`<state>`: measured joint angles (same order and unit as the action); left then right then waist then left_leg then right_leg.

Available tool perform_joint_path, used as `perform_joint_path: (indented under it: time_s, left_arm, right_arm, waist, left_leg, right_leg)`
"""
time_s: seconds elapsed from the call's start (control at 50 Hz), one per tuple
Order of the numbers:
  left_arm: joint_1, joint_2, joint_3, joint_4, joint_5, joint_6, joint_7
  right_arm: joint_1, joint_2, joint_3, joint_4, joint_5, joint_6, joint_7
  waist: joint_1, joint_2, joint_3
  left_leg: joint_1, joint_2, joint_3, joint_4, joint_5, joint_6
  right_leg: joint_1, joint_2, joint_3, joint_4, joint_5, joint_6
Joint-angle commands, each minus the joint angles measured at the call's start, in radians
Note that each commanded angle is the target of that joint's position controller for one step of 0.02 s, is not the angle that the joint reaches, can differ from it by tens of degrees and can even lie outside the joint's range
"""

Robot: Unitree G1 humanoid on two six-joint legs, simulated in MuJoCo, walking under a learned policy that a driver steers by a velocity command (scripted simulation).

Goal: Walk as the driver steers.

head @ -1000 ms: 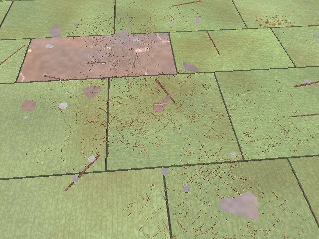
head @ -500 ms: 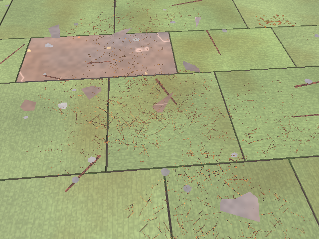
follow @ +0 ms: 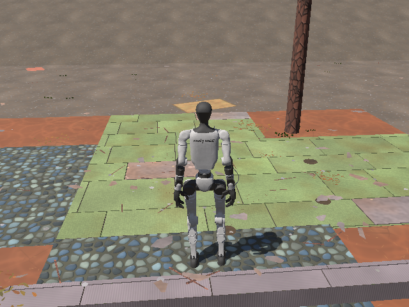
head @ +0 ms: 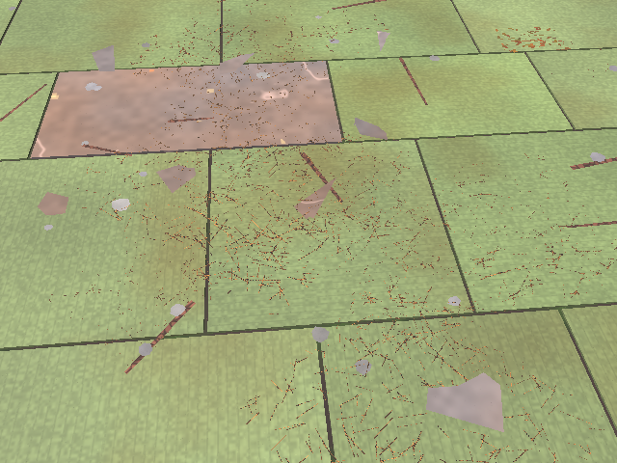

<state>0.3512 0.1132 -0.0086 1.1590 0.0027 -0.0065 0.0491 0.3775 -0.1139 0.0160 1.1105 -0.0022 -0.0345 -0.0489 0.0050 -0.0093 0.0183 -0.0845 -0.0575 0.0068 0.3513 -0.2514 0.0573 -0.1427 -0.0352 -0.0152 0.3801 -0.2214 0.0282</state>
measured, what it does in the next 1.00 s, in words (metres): walks ahead: right foot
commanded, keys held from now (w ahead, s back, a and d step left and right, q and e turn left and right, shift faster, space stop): no key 0.30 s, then w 0.52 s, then no key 0.18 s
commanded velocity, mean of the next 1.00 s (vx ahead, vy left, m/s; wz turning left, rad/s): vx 0.21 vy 0.00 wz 0.00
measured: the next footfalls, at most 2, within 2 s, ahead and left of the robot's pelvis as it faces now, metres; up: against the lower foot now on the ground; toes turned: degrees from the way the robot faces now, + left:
right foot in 0.64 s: +0.13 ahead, -0.14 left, +0.00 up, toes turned -5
left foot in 1.08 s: +0.43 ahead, +0.00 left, +0.00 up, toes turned +4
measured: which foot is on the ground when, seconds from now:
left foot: down 0.00-0.64, up 0.66-1.00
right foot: down 0.00-0.38, up 0.40-0.62, down 0.64-1.00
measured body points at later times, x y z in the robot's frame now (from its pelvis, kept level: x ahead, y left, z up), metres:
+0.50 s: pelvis +0.03 -0.01 +0.00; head +0.02 -0.02 +0.45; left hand +0.00 +0.21 -0.16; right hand -0.05 -0.23 -0.16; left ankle -0.04 +0.08 -0.74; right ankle +0.00 -0.12 -0.72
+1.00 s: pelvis +0.22 -0.07 -0.01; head +0.26 -0.08 +0.44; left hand +0.11 +0.13 -0.15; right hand +0.36 -0.28 -0.15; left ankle +0.37 +0.03 -0.71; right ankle +0.10 -0.13 -0.74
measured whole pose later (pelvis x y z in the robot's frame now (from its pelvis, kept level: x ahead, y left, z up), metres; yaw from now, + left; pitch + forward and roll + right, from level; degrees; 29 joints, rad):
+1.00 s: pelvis +0.22 -0.07 -0.01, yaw +0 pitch +1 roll +0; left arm 0.52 0.10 0.00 1.11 0.02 -0.09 0.02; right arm 0.09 -0.17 -0.03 0.95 -0.02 -0.05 0.01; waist 0.04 0.03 0.07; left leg -0.58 0.02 0.11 0.70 -0.09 0.07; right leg 0.08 0.06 -0.10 0.24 -0.33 -0.07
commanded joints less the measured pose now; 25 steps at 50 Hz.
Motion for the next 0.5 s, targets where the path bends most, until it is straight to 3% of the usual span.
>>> perform_joint_path:
  time_s: [0.02,0.3,0.34,0.36,0.38,0.42,0.46,0.5]
  left_arm:
    - [0.094,0.06,0.007,0.001,0.0,-0.001,0.002]
    - [0.099,0.06,0.007,0.001,0.0,0.0,0.002]
    - [0.094,0.058,0.008,-0.002,0.005,0.002,0.001]
    - [0.086,0.065,0.012,-0.011,0.009,0.003,-0.001]
    - [0.069,0.065,0.015,-0.027,0.014,0.004,-0.005]
    - [0.009,0.051,0.015,-0.072,0.033,0.002,-0.022]
    - [-0.051,0.052,0.018,-0.12,0.033,-0.016,-0.037]
    - [-0.068,0.075,0.029,-0.155,0.025,-0.039,-0.051]
  right_arm:
    - [0.097,-0.069,-0.01,-0.003,0.0,-0.003,-0.002]
    - [0.1,-0.069,-0.009,-0.005,0.0,-0.003,-0.002]
    - [0.106,-0.078,-0.013,-0.006,-0.002,0.0,-0.001]
    - [0.112,-0.101,-0.023,-0.007,-0.001,0.005,-0.002]
    - [0.132,-0.128,-0.035,-0.005,-0.001,0.012,0.0]
    - [0.198,-0.159,-0.055,0.006,-0.003,0.022,0.006]
    - [0.223,-0.147,-0.06,0.013,-0.013,0.015,0.013]
    - [0.2,-0.16,-0.068,0.004,-0.022,-0.003,0.017]
  waist:
    - [0.0,0.009,0.078]
    - [-0.001,0.01,0.081]
    - [-0.01,0.019,0.07]
    - [-0.016,0.045,0.082]
    - [-0.029,0.087,0.105]
    - [-0.064,0.142,0.202]
    - [-0.076,0.143,0.249]
    - [-0.055,0.11,0.22]
  left_leg:
    - [-0.067,0.139,-0.103,-0.067,0.239,0.008]
    - [-0.063,0.141,-0.102,-0.067,0.249,0.008]
    - [-0.057,0.124,-0.112,-0.096,0.042,0.021]
    - [-0.064,0.125,-0.137,-0.113,-0.114,0.042]
    - [-0.063,0.146,-0.19,-0.14,-0.302,0.074]
    - [-0.064,0.269,-0.353,-0.232,-0.564,0.153]
    - [-0.08,0.348,-0.44,-0.277,-0.528,0.209]
    - [-0.01,0.365,-0.423,-0.27,-0.391,0.22]
  right_leg:
    - [-0.007,-0.069,0.051,-0.038,0.151,-0.028]
    - [-0.001,-0.07,0.049,-0.039,0.155,-0.027]
    - [-0.015,-0.044,0.03,-0.026,0.036,-0.032]
    - [-0.046,-0.012,0.001,0.02,-0.069,-0.038]
    - [-0.115,0.022,-0.033,0.091,-0.18,-0.044]
    - [-0.298,0.041,-0.086,0.233,-0.261,-0.058]
    - [-0.383,-0.007,-0.054,0.361,-0.254,-0.076]
    - [-0.451,-0.038,-0.02,0.41,-0.254,-0.091]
